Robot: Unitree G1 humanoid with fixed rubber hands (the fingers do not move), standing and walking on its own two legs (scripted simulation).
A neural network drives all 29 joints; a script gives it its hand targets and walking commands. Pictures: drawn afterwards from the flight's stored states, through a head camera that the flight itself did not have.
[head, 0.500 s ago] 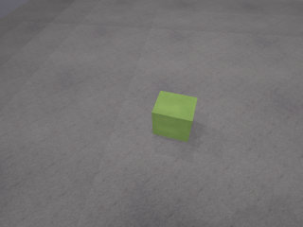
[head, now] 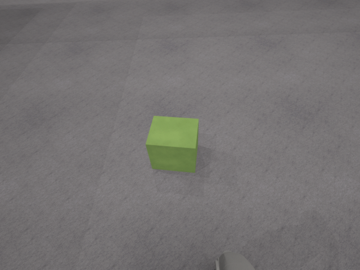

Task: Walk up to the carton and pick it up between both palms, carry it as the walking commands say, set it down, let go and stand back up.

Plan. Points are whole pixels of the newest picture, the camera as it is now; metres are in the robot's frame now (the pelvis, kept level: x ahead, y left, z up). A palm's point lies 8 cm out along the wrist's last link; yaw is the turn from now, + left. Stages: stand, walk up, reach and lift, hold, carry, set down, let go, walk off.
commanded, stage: walk up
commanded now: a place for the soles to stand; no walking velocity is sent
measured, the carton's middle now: (174, 144) +0.88 +0.05 -0.63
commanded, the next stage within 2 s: none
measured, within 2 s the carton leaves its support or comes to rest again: neither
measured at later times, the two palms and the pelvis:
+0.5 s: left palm out of the picture +0.14 +0.21 -0.13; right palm (283, 195) +0.30 -0.27 -0.12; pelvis +0.21 -0.03 +0.00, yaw -5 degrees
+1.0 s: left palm (135, 150) +0.47 +0.16 -0.11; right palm (286, 178) +0.36 -0.31 -0.14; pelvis +0.37 -0.06 +0.00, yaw -8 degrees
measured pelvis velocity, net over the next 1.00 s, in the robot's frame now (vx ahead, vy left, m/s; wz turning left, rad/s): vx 0.37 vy -0.06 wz -0.13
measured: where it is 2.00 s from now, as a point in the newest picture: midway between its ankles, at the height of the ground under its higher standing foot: (195, 229)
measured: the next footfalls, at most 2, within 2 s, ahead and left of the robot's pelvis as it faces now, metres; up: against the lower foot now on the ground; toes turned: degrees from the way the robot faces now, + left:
right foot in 0.04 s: +0.13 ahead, -0.15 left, +0.00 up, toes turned -3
left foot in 0.52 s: +0.38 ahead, +0.08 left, +0.00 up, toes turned -2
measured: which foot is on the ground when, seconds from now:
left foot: down 0.00-0.04, up 0.06-0.50, down 0.52-0.86, up 0.88-1.00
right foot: up 0.00-0.02, down 0.04-0.52, up 0.54-0.84, down 0.86-1.00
